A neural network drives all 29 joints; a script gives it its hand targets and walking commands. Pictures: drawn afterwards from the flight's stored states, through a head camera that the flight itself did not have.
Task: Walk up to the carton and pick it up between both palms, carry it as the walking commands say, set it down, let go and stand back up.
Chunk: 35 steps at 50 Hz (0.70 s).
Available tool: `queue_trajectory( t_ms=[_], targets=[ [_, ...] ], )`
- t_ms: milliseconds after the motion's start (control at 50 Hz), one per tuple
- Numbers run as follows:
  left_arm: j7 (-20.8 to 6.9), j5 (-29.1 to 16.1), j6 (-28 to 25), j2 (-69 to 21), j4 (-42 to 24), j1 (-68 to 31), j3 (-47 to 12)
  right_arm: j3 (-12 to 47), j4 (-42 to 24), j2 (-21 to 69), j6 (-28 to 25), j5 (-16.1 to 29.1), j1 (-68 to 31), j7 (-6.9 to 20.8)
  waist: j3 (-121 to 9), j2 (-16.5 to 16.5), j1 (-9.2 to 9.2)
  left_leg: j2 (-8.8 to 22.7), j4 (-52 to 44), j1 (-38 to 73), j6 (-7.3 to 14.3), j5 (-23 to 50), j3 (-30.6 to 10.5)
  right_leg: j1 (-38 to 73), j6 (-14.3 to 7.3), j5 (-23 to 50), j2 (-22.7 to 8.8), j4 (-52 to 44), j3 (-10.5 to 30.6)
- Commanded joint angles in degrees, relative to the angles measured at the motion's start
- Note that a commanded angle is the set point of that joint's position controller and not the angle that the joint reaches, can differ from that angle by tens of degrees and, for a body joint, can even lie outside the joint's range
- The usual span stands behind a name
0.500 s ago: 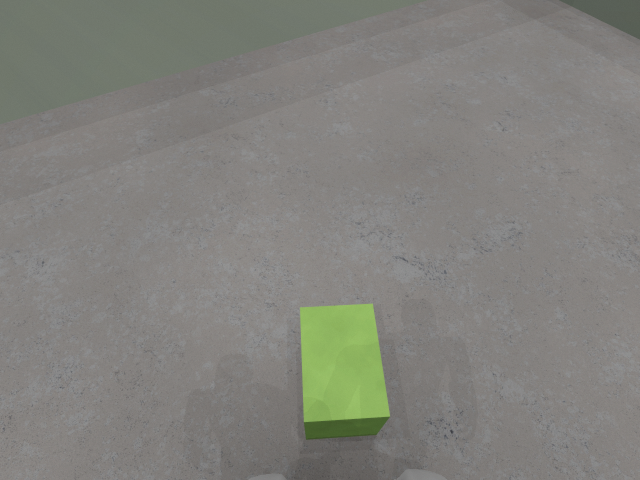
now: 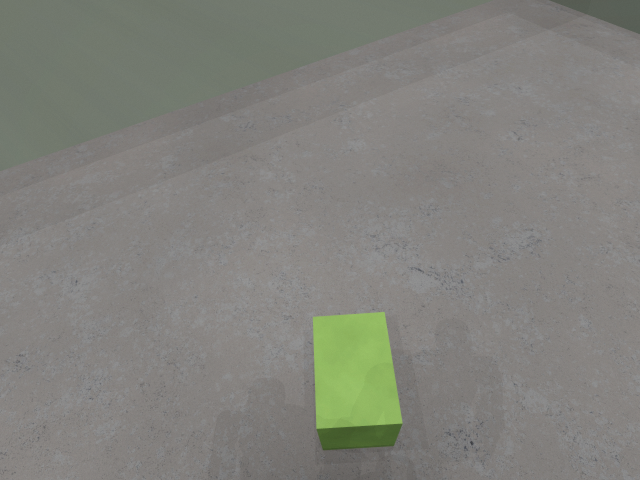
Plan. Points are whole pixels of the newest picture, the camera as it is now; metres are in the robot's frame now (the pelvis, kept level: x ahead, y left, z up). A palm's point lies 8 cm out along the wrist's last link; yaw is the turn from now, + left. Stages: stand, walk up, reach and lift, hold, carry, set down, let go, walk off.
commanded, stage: walk up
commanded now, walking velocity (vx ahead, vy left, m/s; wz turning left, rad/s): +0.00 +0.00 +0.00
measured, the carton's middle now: (353, 381) +0.44 -0.01 -0.65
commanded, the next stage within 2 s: stand in 0.08 s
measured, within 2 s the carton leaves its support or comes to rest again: neither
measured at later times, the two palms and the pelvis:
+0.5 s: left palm out of the picture +0.06 +0.23 -0.14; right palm out of the picture +0.06 -0.23 -0.15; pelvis -0.01 +0.00 -0.01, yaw +0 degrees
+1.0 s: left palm (197, 458) +0.17 +0.23 -0.17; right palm (512, 457) +0.17 -0.23 -0.17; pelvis -0.01 +0.02 -0.04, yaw -3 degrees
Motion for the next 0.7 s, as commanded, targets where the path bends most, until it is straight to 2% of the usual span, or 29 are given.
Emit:
queue_trajectory(
  t_ms=[0, 20, 40, 60, 100, 140, 200, 220, 240, 280, 300, 320, 340, 360, 380, 400, 420, 440, 460, 480, 500, 520, 540, 560, 580, 620, 640, 660, 680],
  targets=[
    [0.66, -0.91, -1.41, 5.18, -1.13, 5.54, -0.52, -1.33, 0.37, -3.99, -1.37, 0.47, 1.95, -0.44, -1.86, -5.83, 0.44, 4.77, -1.55, 9.71, -0.62, 5.09, -3.34, -0.86, -2.09, 16.69, -6.63, -11.91, 9.1],
    [0.54, -0.49, -1.48, 5.72, -1.51, 4.4, -0.01, -1.42, 1.18, -4.96, -1.01, 0.41, 2.99, -0.67, -1.77, -6.12, -0.25, 5.1, -0.87, 10.96, -0.66, 3.98, -2.86, -3.24, -2.48, 14.7, -7.07, -12.06, 9.15],
    [0.53, -0.68, -1.17, 5.56, -1.38, 4.34, -0.32, -1.36, 0.85, -4.4, -1.02, 0.34, 2.96, -0.66, -0.77, -8.51, -0.12, 5.07, -1.28, 10.37, -0.91, 3.82, -3.56, -2.7, -2.36, 11.99, -6.26, -12.43, 8.46],
    [0.62, -0.4, -0.79, 5.81, -1.29, 3.88, -0.18, -1.39, 0.8, -4.86, -1.18, 0.23, 3.97, -0.68, 0.54, -4.85, -0.55, 5.08, -1.62, 10.3, -0.71, 4.72, -3.65, -3.92, -2.41, 11.89, -6.22, -11.86, 8.01],
    [0.75, -0.24, -1.04, 4.12, -2.39, 3.89, -0.3, -0.92, 1.99, -2.44, -1.05, 0.15, 4.82, -0.52, 0.02, -3.11, -0.85, 5.97, -1.7, 10.29, -0.83, 4.49, -4.14, -4.07, -2.25, 8.66, -6.57, -11.82, 8.15],
    [0.75, -0.74, -0.81, 4.85, -2.04, 4.88, -0.42, -0.79, 1.83, -2.41, -1.41, 0.22, 4.37, -0.51, -1.24, -5.79, -0.23, 6.58, -1.99, 9.98, -1.03, 6.06, -5.52, -2.55, -1.68, 10.16, -5.61, -11.15, 7.12],
    [0.81, -0.25, -0.62, 5.4, -3.12, 3.63, 0.17, -1.34, 1.2, -3.88, -1.09, 0.02, 3.89, -0.7, 0.06, -5.34, -0.44, 6.01, -2.11, 8.98, -0.85, 3.13, -4.51, -4.86, -2.19, 7.4, -5.99, -11.2, 8.26],
    [0.68, -0.43, -0.59, 5.29, -3.43, 4.31, 0.11, -1.46, 1.36, -3.54, -1.11, -0.14, 3.66, -0.46, -1.44, -0.92, -0.49, 5.95, -1.89, 9.63, -1.06, 2.58, -4.05, -4.15, -1.83, 4.61, -6.0, -11.93, 7.69],
    [0.82, -0.26, -0.63, 5.08, -2.9, 4.86, -0.11, -1.27, 1.59, -3.46, -0.95, 0.01, 4.7, -0.49, 0.4, -5.22, -0.57, 5.93, -2.18, 9.64, -1.1, 1.78, -4.13, -5.39, -2.06, 2.61, -6.12, -13.21, 8.54],
    [0.53, -0.45, -0.85, 5.53, -3.69, 4.58, -0.05, -2.05, 0.71, -4.7, -1.56, -0.35, 4.77, -0.68, -1.71, -5.37, -0.13, 6.28, -2.39, 10.09, -1.13, 1.54, -4.77, -4.55, -1.85, 2.75, -5.66, -12.95, 7.85],
    [0.55, -0.38, -0.8, 4.03, -3.0, 5.13, -0.59, -1.86, 0.61, -3.32, -1.47, -0.19, 5.33, -0.71, -0.02, -3.31, -0.76, 6.63, -2.03, 10.35, -0.85, 4.25, -4.97, -4.93, -1.7, 6.24, -6.2, -12.21, 8.18],
    [0.64, -0.55, -0.63, 4.34, -2.9, 6.1, -0.25, -1.25, 1.64, -2.96, -1.16, -0.02, 4.91, -0.66, -0.92, -4.89, 0.13, 6.46, -1.72, 9.97, -0.96, 2.49, -4.86, -5.5, -1.86, 2.8, -5.77, -12.62, 8.05],
    [0.42, -0.71, -0.92, 4.78, -3.81, 4.03, 0.0, -1.95, 0.57, -3.89, -1.54, -0.15, 5.75, -0.9, -1.24, -4.82, -0.23, 6.86, -2.19, 9.23, -0.88, 3.13, -4.88, -4.92, -2.01, 4.74, -5.55, -11.69, 7.55],
    [0.64, -0.47, -0.41, 4.52, -2.8, 4.39, -0.1, -1.94, 1.36, -4.9, -1.69, -0.39, 5.23, -0.66, -0.79, -2.91, -0.25, 6.81, -3.04, 9.1, -0.89, 0.76, -6.39, -5.74, -1.51, 2.99, -5.02, -11.79, 7.56],
    [0.48, -0.23, -0.43, 4.46, -2.82, 5.82, -0.1, -1.44, 0.96, -3.55, -1.3, -0.24, 4.06, -0.46, 1.35, -5.52, 0.61, 6.77, -2.44, 8.4, -0.89, 1.21, -5.96, -6.01, -1.63, 2.41, -4.9, -12.33, 7.62],
    [-0.05, -8.53, 2.63, 7.95, -22.93, -14.28, -3.0, -0.29, -19.15, -15.81, 0.08, 4.33, -16.05, 0.3, -6.94, -5.84, 2.42, -0.75, 6.67, -4.09, 0.4, -22.55, -0.01, -16.39, -3.18, -20.18, 2.2, -1.21, 5.73],
    [-0.04, -7.58, 6.76, 9.32, -32.04, -31.63, -3.23, 1.55, -30.48, -10.96, 3.63, 6.45, -32.33, -0.28, -5.6, -5.15, 1.4, -0.44, 8.04, 3.83, -0.03, -22.78, 0.75, -20.99, -2.09, -22.16, 0.8, -2.56, 3.1],
    [-0.07, -6.65, 10.19, 8.83, -29.85, -26.47, -1.73, -0.11, -28.09, -10.05, 7.3, 4.04, -27.54, -0.71, -1.19, -7.26, 0.76, -0.43, 7.68, 7.96, -1.5, -22.89, 1.55, -22.97, -0.84, -22.84, 0.42, -5.0, 1.31],
    [-0.48, -5.51, 13.19, 7.91, -28.23, -23.75, -0.03, 0.94, -26.41, -10.51, 10.3, 3.86, -23.92, -0.49, 1.37, -5.89, 1.36, -1.17, 8.08, 6.22, -1.44, -23.06, 2.28, -22.11, -1.08, -23.07, 0.11, -4.63, 1.53],
    [-0.62, -5.22, 16.2, 8.58, -27.98, -22.61, -0.2, 1.61, -27.46, -11.66, 13.35, 3.45, -25.86, -0.24, 2.4, -9.39, 0.8, -0.45, 9.29, 6.09, -1.25, -21.1, 0.98, -25.44, -0.84, -21.25, -0.27, -3.27, 1.79],
    [-0.35, -5.64, 20.21, 7.2, -27.64, -18.63, -0.8, 2.24, -23.03, -11.26, 17.41, 2.91, -18.84, 0.35, 3.51, -6.34, 0.91, -0.26, 8.85, 6.98, -2.64, -16.15, 0.0, -25.54, -2.95, -16.69, -0.48, -3.77, 1.92],
    [-0.37, -4.36, 23.1, 8.56, -28.84, -17.49, -0.53, 1.35, -26.1, -12.02, 19.25, 2.34, -19.75, 0.99, 3.6, -7.03, 1.34, -0.18, 9.47, 5.09, -1.95, -12.66, -0.97, -24.92, -2.19, -12.21, -0.2, -2.85, 2.12],
    [-0.38, -4.02, 26.98, 7.09, -27.5, -10.99, -1.1, 1.62, -21.02, -11.05, 23.55, 1.76, -13.06, 2.39, 4.64, -3.04, 1.42, 0.7, 9.05, 6.06, -2.15, -8.48, -2.73, -25.24, -3.93, -7.49, -0.15, -2.25, 3.21],
    [-0.27, -2.84, 28.94, 7.23, -28.9, -11.71, -1.47, 1.27, -20.82, -10.11, 25.92, 1.02, -10.06, 2.73, 2.79, -4.3, -0.33, 1.14, 8.82, 5.5, -1.27, -5.18, -3.85, -21.26, -3.17, -1.27, 0.55, -1.02, 2.95],
    [-0.74, -1.57, 30.19, 7.31, -24.85, -7.42, 0.87, 0.54, -17.69, -9.78, 27.04, -1.22, -7.08, 3.98, 4.28, -2.11, 1.36, 1.3, 9.62, 3.71, -2.0, -2.24, -5.1, -21.99, -2.94, 1.24, 0.96, -0.08, 3.44],
    [-0.78, -1.54, 30.2, 2.39, -25.15, -4.1, 0.23, 3.43, -15.85, -5.66, 27.06, -0.32, -4.86, 5.79, 1.1, -6.81, 0.49, 1.17, 9.4, 4.65, 0.3, 2.64, -6.98, -20.78, -2.47, 5.2, 1.81, -0.51, 4.41],
    [-1.05, -1.45, 28.36, 0.68, -27.72, -3.98, -0.27, 2.59, -17.79, -7.33, 25.29, -0.98, -5.29, 6.0, -0.98, -5.86, 0.89, 0.72, 9.88, 5.86, 0.4, 5.42, -7.05, -22.89, -3.09, 6.37, 1.83, 0.52, 4.79],
    [-1.66, -0.41, 26.58, 1.13, -32.24, -7.44, -0.07, 2.4, -19.78, -6.84, 23.52, 0.17, -7.57, 6.61, -3.84, 0.2, 0.38, 0.24, 10.58, 4.94, 0.18, 9.08, -7.55, -19.09, -2.76, 11.16, 2.47, 2.23, 4.44],
    [-1.24, -0.33, 25.36, -1.34, -30.51, -5.18, -0.18, 0.78, -18.24, -6.13, 22.22, -1.06, -6.87, 6.53, -6.14, -2.03, -0.55, 0.38, 11.39, 4.46, 0.39, 15.77, -8.28, -19.31, -2.72, 17.2, 3.13, 3.23, 4.65]
  ],
)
